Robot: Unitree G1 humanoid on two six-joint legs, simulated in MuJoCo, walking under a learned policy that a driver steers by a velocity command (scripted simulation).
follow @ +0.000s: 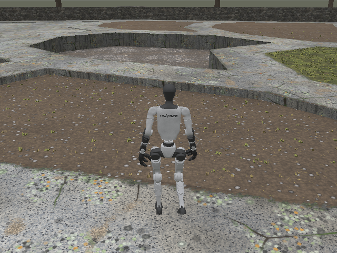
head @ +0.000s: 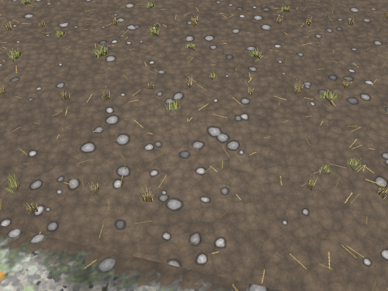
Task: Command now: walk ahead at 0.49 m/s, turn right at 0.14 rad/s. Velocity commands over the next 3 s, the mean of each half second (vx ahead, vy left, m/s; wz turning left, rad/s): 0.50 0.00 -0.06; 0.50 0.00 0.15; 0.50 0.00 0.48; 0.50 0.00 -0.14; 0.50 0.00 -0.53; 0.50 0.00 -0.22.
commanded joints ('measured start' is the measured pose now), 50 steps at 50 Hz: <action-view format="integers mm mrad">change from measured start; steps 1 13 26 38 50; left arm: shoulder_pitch -87 -368 -44 191 295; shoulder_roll -22 46 -26 2 22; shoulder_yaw -11 1 2 -27 -73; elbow -103 -179 -10 95 105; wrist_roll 15 -21 -35 26 -1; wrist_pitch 4 51 -15 -57 -34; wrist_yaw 22 0 46 22 62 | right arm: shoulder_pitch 54 330 92 1 -278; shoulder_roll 22 -74 23 -49 -54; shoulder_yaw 9 -11 -4 -25 3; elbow -9 105 -30 -133 -231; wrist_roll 12 -21 -41 -52 -49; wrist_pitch -17 -20 -3 60 71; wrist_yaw -18 50 18 64 87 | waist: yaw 11 -32 28 36 131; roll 38 80 20 -19 28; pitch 3 55 16 70 259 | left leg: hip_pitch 144 370 -356 -424 -277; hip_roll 306 293 166 151 181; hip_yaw -325 -149 -226 -136 -73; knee -317 -263 872 608 125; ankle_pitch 139 460 -119 238 571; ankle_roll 221 180 46 -14 30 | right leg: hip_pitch -215 -315 218 172 148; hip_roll -143 -108 -300 -244 -214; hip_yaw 35 -58 225 29 -100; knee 3 -658 -1023 -902 -742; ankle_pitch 35 393 313 437 63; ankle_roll -23 24 -199 -187 -83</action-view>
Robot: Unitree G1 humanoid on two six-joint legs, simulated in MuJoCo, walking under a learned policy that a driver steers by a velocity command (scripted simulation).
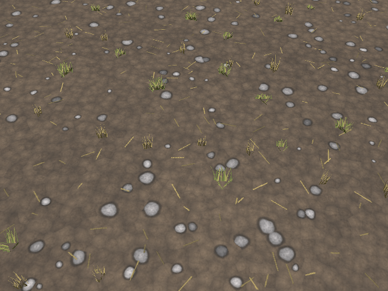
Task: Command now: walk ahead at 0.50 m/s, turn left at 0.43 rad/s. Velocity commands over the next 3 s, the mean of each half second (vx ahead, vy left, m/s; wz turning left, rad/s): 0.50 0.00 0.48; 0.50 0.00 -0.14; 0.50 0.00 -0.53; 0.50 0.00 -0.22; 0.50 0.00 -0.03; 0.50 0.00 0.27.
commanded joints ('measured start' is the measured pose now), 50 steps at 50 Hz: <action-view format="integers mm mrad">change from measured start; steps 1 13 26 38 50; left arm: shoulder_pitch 25 -313 -415 -374 -258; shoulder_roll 155 172 299 283 173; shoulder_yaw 23 95 157 165 131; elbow -18 -305 -391 -322 -368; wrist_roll -32 -122 -101 -127 -143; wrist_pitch -12 12 -8 8 12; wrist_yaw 12 54 2 -2 19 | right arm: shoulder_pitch -223 71 234 -14 258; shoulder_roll -87 -235 -139 -98 -337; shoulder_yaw -11 -93 -91 -83 -155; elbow -115 27 29 -56 5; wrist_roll -9 97 118 89 91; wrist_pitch -2 -18 -31 -56 -80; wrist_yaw -1 -92 -117 -105 -101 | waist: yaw -3 -62 -45 -135 -236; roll -52 -153 -17 -144 286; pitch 256 -67 -121 -51 -300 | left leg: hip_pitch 79 403 342 125 1066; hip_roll -7 225 -111 -115 289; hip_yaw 33 -557 -224 -36 -626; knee -133 -305 138 104 -299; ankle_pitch -97 -353 -535 -588 -728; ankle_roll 5 284 53 -54 174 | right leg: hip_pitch -176 -884 -168 -318 -853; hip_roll -226 -182 -128 -197 19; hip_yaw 157 284 256 414 277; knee -176 789 -134 -490 356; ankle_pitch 486 397 726 737 199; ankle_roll -175 78 -87 -221 -59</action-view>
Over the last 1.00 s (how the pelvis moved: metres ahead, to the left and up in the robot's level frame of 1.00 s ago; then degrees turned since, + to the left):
0.55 -0.01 -0.07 7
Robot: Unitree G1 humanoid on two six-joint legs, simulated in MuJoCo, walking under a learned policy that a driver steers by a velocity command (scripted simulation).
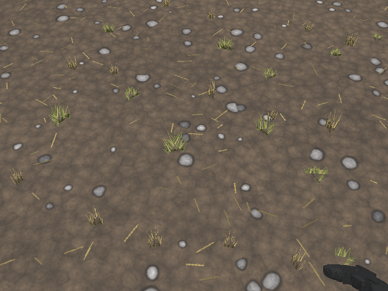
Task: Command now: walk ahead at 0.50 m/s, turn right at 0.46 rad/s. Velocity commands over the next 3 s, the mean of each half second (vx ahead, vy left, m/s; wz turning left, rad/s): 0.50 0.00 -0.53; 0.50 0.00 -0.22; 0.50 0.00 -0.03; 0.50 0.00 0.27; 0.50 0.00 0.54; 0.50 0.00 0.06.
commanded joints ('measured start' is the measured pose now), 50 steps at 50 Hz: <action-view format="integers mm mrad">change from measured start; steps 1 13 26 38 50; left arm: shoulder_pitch -9 -308 -5 -136 -91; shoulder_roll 116 34 221 159 152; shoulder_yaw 13 -7 47 13 0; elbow -113 -238 -234 -197 -145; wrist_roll -13 6 26 23 31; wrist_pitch -36 8 7 -24 8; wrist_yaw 5 -41 -51 -23 -7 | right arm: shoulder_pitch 353 225 236 67 334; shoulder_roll -197 -173 -218 -124 -269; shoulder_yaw -69 -57 -35 -19 -65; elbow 31 71 -9 -49 -25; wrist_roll -3 -6 47 -8 -11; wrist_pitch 7 14 -27 33 5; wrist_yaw -9 -11 16 3 30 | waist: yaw -171 -116 58 -44 -193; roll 231 86 -95 -33 -5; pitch -184 62 -268 37 -193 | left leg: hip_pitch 716 323 -439 -215 408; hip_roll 449 259 70 140 160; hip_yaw -608 77 -78 -21 -88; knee -154 -290 960 275 57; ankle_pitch -252 289 -367 218 147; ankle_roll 232 129 -12 -55 139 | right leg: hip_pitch -650 -514 608 26 60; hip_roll -64 -151 -362 -167 -146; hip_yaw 12 -104 527 -9 -45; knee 555 186 -326 -462 142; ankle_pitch -76 463 221 525 721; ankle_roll -16 10 -340 -192 -77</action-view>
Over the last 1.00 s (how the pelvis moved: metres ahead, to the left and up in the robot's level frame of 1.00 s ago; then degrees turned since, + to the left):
0.60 0.11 -0.12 9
